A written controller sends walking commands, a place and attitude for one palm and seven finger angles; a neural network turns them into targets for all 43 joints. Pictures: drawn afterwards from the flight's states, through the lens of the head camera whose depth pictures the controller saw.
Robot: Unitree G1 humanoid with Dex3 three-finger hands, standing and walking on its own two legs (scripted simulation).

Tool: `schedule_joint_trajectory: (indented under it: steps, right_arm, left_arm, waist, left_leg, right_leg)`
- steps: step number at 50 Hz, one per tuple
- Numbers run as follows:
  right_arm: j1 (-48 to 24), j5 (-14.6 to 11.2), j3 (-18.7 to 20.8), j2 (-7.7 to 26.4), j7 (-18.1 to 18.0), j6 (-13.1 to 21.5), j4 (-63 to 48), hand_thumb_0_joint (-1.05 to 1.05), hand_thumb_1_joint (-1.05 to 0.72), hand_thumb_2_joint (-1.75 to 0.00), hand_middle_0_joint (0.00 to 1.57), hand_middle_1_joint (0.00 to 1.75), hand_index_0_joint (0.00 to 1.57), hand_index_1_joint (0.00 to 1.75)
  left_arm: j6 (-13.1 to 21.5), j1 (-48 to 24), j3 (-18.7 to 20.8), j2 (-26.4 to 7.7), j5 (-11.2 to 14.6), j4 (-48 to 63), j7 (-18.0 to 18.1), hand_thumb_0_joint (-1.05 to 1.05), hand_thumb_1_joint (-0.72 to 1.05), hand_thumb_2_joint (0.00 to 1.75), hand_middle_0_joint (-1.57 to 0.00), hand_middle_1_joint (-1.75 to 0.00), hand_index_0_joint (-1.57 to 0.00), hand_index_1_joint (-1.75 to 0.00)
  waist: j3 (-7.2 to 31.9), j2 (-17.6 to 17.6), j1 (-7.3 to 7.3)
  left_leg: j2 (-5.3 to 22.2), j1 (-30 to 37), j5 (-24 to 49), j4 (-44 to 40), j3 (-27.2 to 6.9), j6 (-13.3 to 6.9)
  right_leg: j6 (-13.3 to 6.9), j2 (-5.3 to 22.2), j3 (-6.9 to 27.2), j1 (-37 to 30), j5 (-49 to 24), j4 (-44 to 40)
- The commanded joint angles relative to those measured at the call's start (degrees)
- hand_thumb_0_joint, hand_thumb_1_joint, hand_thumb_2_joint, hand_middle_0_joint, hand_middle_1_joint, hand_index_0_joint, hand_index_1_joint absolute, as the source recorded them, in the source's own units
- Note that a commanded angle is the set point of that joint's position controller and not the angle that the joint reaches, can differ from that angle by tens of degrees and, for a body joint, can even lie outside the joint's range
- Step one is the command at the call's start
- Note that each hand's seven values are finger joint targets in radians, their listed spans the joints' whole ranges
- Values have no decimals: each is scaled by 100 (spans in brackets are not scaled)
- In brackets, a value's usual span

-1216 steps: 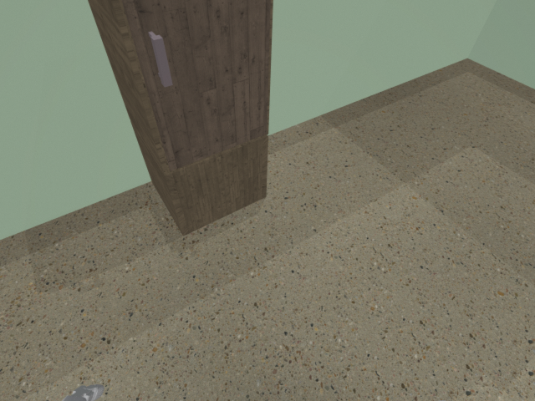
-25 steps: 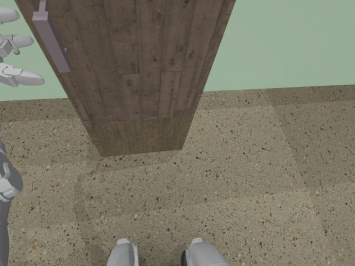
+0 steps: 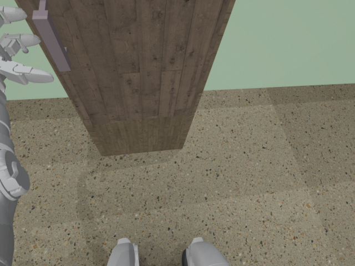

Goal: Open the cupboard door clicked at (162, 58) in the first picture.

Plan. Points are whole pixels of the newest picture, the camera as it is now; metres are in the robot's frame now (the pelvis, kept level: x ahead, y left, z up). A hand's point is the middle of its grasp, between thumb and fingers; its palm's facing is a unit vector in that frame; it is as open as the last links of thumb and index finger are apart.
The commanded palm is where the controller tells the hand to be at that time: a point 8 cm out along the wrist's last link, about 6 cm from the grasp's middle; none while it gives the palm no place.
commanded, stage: slide the fingers in behind the handle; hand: left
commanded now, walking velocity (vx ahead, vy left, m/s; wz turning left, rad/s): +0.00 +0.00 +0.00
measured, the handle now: (55, 37) +0.57 +0.20 +0.12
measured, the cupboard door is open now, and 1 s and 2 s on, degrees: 3 2 2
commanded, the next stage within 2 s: move the hooked fingers beside the handle in 1.10 s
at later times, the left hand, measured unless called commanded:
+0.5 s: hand (32, 55) +0.52 +0.23 +0.12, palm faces +0.13 -0.99 +0.00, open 14.7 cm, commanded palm +0.51 +0.23 +0.11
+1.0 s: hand (37, 54) +0.52 +0.23 +0.12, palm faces +0.16 -0.99 -0.02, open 15.0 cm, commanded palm +0.52 +0.21 +0.11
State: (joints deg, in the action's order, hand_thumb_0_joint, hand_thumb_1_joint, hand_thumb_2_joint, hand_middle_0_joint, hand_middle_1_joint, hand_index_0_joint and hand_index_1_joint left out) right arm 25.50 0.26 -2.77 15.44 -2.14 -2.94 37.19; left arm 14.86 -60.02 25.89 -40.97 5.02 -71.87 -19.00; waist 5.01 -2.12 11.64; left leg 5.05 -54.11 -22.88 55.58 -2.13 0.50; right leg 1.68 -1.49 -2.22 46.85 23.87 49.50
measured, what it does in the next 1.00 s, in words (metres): stands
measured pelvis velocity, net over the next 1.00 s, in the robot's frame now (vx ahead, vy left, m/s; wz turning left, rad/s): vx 0.00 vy -0.01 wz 0.07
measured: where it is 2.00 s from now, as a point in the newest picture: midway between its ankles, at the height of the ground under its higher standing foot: outside the picture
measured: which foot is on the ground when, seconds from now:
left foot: down 0.00-1.00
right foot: down 0.00-1.00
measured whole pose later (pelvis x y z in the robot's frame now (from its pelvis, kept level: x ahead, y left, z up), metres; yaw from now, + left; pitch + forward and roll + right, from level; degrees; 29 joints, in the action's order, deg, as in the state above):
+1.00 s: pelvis +0.00 -0.01 +0.00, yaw +4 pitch +20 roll -5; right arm 22.8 1.5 -0.5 14.7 0.2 1.8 41.8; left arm 16.5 -62.2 13.3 -30.1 8.5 -69.6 -6.4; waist 5.1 -2.0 7.7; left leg 2.6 -53.7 -22.8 56.0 -5.5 1.2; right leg 1.0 0.3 -5.6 45.0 25.9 50.8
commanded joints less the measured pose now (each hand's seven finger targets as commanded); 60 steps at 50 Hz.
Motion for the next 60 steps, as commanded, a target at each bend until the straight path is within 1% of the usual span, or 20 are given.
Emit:
schedule_joint_trajectory:
  steps: [1, 3, 10, 13, 14, 16, 17, 19, 24, 26, 29, 32, 39, 43, 49, 51, 54, 55, 56, 60]
  right_arm:
    - [1065, 53, 438, 1127, -51, 74, -142, 0, -90, -90, 20, 30, 20, 30]
    - [1033, 54, 439, 1110, -28, 84, -125, 0, -90, -90, 20, 30, 20, 30]
    - [994, 85, 510, 1056, 35, 136, -47, 0, -90, -90, 20, 30, 20, 30]
    - [956, 89, 520, 1063, 58, 160, 2, 0, -90, -90, 20, 30, 20, 30]
    - [960, 95, 509, 1047, 53, 183, 14, 0, -90, -90, 20, 30, 20, 30]
    - [950, 104, 542, 1046, 61, 207, 38, 0, -90, -90, 20, 30, 20, 30]
    - [898, 96, 531, 1009, 81, 227, 36, 0, -90, -90, 20, 30, 20, 30]
    - [942, 116, 543, 1022, 83, 255, 89, 0, -90, -90, 20, 30, 20, 30]
    - [876, 113, 537, 977, 117, 319, 109, 0, -90, -90, 20, 30, 20, 30]
    - [862, 108, 551, 995, 123, 324, 142, 0, -90, -90, 20, 30, 20, 30]
    - [847, 131, 570, 946, 152, 372, 161, 0, -90, -90, 20, 30, 20, 30]
    - [819, 120, 580, 946, 173, 400, 213, 0, -90, -90, 20, 30, 20, 30]
    - [814, 122, 570, 947, 167, 457, 290, 0, -90, -90, 20, 30, 20, 30]
    - [771, 124, 549, 963, 160, 477, 309, 0, -90, -90, 20, 30, 20, 30]
    - [849, 150, 569, 939, 175, 534, 331, 0, -90, -90, 20, 30, 20, 30]
    - [853, 142, 575, 982, 169, 512, 355, 0, -90, -90, 20, 30, 20, 30]
    - [869, 148, 591, 929, 188, 538, 336, 0, -90, -90, 20, 30, 20, 30]
    - [877, 156, 589, 948, 203, 531, 370, 0, -90, -90, 20, 30, 20, 30]
    - [887, 142, 593, 958, 204, 511, 360, 0, -90, -90, 20, 30, 20, 30]
    - [853, 134, 584, 935, 210, 515, 364, 0, -90, -90, 20, 30, 20, 30]
  left_arm:
    - [414, -2552, -37, -1072, 92, 1366, -38, 0, -50, 30, -30, -120, -30, -120]
    - [407, -2681, -206, -844, 113, 1404, -14, 0, -50, 30, -30, -120, -30, -120]
    - [521, -2759, -605, -158, 123, 1865, 159, 0, -50, 30, -30, -120, -30, -120]
    - [496, -2737, -706, 58, 142, 1703, 256, 0, -50, 30, -30, -120, -30, -120]
    - [536, -2893, -841, 211, 154, 1816, 277, 0, -50, 30, -30, -120, -30, -120]
    - [570, -2954, -850, 223, 99, 1917, 344, 0, -50, 30, -30, -120, -30, -120]
    - [543, -2878, -1050, 515, 111, 1813, 356, 0, -50, 30, -30, -120, -30, -120]
    - [591, -3037, -1030, 501, 128, 1928, 394, 0, -50, 30, -30, -120, -30, -120]
    - [611, -3078, -1394, 989, 153, 1912, 422, 0, -50, 30, -30, -120, -30, -120]
    - [609, -3138, -1396, 954, 127, 1841, 453, 0, -50, 30, -30, -120, -30, -120]
    - [662, -3290, -1641, 1323, 133, 2063, 510, 0, -50, 30, -30, -120, -30, -120]
    - [626, -3300, -1794, 1552, 151, 1955, 551, 0, -50, 30, -30, -120, -30, -120]
    - [640, -3418, -1832, 1550, 120, 1892, 600, 0, -50, 30, -30, -120, -30, -120]
    - [575, -3507, -1884, 1624, 101, 1615, 622, 0, -50, 30, -30, -120, -30, -120]
    - [598, -3640, -2046, 1868, 97, 1776, 619, 0, -50, 30, -30, -120, -30, -120]
    - [571, -3677, -1893, 1577, 62, 1668, 636, 0, -50, 30, -30, -120, -30, -120]
    - [590, -3625, -2086, 1912, 75, 1843, 625, 0, -50, 30, -30, -120, -30, -120]
    - [590, -3619, -1998, 1777, 89, 1851, 633, 0, -50, 30, -30, -120, -30, -120]
    - [572, -3541, -1969, 1712, 69, 1773, 633, 0, -50, 30, -30, -120, -30, -120]
    - [566, -3557, -2073, 1882, 88, 1816, 652, 0, -50, 30, -30, -120, -30, -120]
  waist:
    - [2810, -1144, 105]
    - [2635, -1139, 147]
    - [2829, -1402, 149]
    - [2537, -1111, 205]
    - [2522, -1220, 236]
    - [2741, -1272, 208]
    - [2597, -1342, 231]
    - [2655, -1208, 268]
    - [2650, -1227, 311]
    - [2646, -1110, 317]
    - [2790, -1332, 340]
    - [2673, -1098, 409]
    - [2722, -1192, 401]
    - [2394, -1032, 479]
    - [2716, -1226, 491]
    - [2720, -1123, 500]
    - [2830, -1312, 489]
    - [2914, -1318, 441]
    - [2877, -1168, 428]
    - [2747, -1228, 455]
  left_leg:
    - [-202, 3245, 2340, -455, -154, -149]
    - [-220, 3165, 2204, -495, -149, -151]
    - [-190, 3735, 2570, -508, -264, -79]
    - [-195, 3591, 2256, -561, -284, -87]
    - [-216, 3622, 2294, -556, -288, -94]
    - [-206, 3784, 2396, -542, -330, -64]
    - [-223, 3762, 2347, -544, -302, -65]
    - [-220, 3785, 2389, -530, -329, -83]
    - [-256, 3831, 2438, -519, -331, -81]
    - [-244, 3796, 2352, -518, -377, -63]
    - [-271, 3991, 2485, -473, -372, -70]
    - [-277, 3910, 2381, -475, -382, -72]
    - [-323, 3838, 2338, -444, -374, -98]
    - [-327, 3566, 1840, -483, -380, -94]
    - [-330, 3841, 2223, -416, -427, -98]
    - [-325, 3701, 2083, -401, -413, -97]
    - [-318, 3937, 2349, -399, -420, -96]
    - [-317, 3988, 2454, -399, -442, -78]
    - [-316, 3914, 2412, -405, -449, -76]
    - [-328, 3881, 2325, -434, -422, -86]
  right_leg:
    - [-208, -293, -140, -120, -1742, -545]
    - [-203, -293, -149, -117, -1681, -580]
    - [-249, -304, -210, 128, -1680, -541]
    - [-253, -301, -234, 173, -1516, -598]
    - [-266, -300, -226, 197, -1529, -582]
    - [-268, -282, -229, 223, -1549, -545]
    - [-271, -286, -232, 274, -1530, -571]
    - [-277, -288, -234, 207, -1586, -558]
    - [-285, -280, -240, 212, -1645, -546]
    - [-277, -275, -246, 262, -1583, -526]
    - [-297, -269, -247, 292, -1642, -503]
    - [-277, -273, -257, 313, -1657, -536]
    - [-301, -251, -227, 294, -1667, -496]
    - [-287, -234, -247, 454, -1375, -521]
    - [-302, -240, -249, 510, -1514, -448]
    - [-286, -231, -235, 490, -1488, -449]
    - [-301, -250, -247, 516, -1558, -443]
    - [-302, -252, -256, 473, -1614, -443]
    - [-303, -262, -261, 445, -1600, -443]
    - [-297, -261, -268, 465, -1584, -477]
